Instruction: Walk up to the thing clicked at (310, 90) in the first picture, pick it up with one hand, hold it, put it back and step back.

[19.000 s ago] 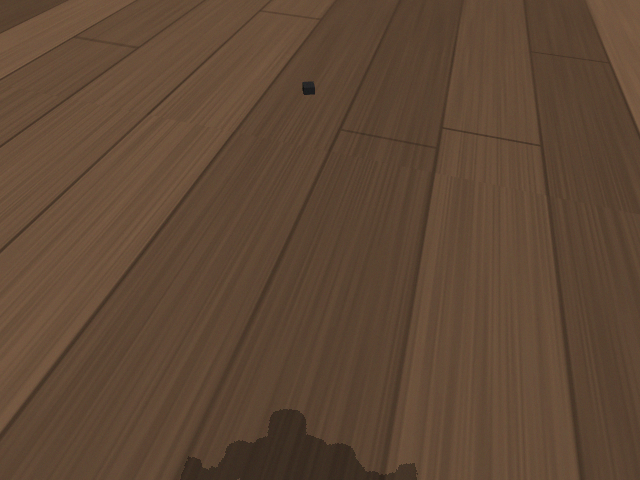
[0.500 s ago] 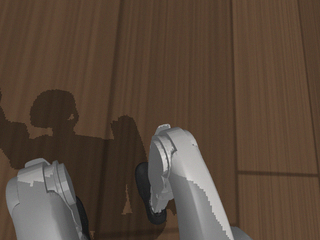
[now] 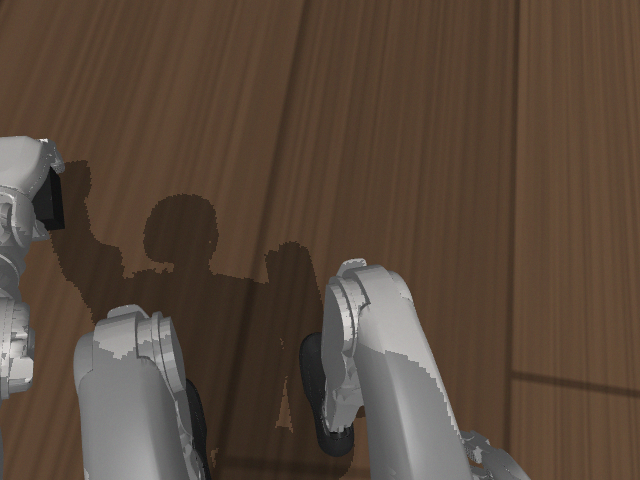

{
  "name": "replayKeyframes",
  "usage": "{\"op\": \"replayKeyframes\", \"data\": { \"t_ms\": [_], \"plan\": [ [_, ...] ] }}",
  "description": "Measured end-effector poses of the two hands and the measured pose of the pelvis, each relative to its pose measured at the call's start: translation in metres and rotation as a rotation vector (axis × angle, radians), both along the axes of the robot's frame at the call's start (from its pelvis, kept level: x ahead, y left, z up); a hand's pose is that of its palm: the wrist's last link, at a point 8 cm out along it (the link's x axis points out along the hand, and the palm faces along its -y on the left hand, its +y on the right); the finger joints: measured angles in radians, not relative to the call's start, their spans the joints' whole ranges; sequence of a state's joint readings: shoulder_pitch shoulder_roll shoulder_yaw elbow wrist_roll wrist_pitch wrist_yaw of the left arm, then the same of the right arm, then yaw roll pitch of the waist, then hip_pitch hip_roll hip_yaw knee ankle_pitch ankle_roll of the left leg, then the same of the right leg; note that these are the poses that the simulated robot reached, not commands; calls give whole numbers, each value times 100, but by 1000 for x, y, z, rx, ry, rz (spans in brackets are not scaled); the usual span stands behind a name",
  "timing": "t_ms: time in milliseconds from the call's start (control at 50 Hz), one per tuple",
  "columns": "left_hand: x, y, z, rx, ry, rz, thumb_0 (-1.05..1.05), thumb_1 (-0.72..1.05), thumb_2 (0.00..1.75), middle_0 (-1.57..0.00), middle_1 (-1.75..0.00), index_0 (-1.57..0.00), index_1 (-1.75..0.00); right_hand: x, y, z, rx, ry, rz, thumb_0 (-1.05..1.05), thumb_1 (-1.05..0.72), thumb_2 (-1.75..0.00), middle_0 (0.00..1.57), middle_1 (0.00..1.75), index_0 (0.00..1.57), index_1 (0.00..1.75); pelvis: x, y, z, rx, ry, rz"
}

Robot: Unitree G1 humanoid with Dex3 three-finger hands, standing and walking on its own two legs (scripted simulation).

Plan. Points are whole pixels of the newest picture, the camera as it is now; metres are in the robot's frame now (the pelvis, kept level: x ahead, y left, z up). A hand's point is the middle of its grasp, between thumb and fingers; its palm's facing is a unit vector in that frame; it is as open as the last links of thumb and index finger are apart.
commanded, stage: lift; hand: left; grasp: from above
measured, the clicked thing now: (26, 199) +0.48 +0.28 -0.18
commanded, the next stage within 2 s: hold in 1.66 s
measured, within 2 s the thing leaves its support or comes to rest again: neither
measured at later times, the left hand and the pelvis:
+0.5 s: hand out of the picture +0.42 +0.28 -0.05, palm faces -0.45 -0.07 -0.89, open 10.0 cm; pelvis -0.01 +0.00 +0.07, yaw +3 degrees
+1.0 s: hand out of the picture +0.36 +0.27 +0.16, palm faces -0.43 -0.11 -0.90, open 10.0 cm; pelvis +0.01 +0.00 +0.24, yaw +5 degrees
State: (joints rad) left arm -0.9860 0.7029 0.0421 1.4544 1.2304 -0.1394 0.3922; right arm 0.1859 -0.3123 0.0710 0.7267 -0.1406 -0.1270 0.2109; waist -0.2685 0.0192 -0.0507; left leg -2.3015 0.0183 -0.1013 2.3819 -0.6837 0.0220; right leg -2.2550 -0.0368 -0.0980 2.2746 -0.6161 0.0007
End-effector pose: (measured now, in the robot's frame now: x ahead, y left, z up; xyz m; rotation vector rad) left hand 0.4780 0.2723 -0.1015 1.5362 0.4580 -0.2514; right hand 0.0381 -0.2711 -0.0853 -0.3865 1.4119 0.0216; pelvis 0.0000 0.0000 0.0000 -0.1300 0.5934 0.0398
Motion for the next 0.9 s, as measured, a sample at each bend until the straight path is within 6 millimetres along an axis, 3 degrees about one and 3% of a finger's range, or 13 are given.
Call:
{"op": "replayKeyframes", "data": {
  "t_ms": [200,460,680,900],
  "plan": [
    [-11,2,26,-44,20,43,-1,-6,49,-71,-50,-79,-46,4,0,7,-1,-8,-46,0,-91,-90,20,30,20,30,-1,1,16,10,13,13],
    [-46,14,95,-31,20,21,-1,-5,49,-71,-55,-79,-46,32,0,40,-10,-101,-77,0,-91,-90,20,30,21,30,-6,2,59,26,4,26],
    [-80,8,173,-45,-13,7,-1,-5,49,-71,-55,-78,-46,70,5,95,-17,-226,-100,1,-91,-90,20,30,21,30,-6,2,117,42,-31,37],
    [-103,2,276,-54,-26,55,-1,-6,50,-72,-54,-79,-46,94,18,179,-5,-327,-149,1,-91,-90,20,30,21,30,1,2,202,68,-118,46]
  ]
}}
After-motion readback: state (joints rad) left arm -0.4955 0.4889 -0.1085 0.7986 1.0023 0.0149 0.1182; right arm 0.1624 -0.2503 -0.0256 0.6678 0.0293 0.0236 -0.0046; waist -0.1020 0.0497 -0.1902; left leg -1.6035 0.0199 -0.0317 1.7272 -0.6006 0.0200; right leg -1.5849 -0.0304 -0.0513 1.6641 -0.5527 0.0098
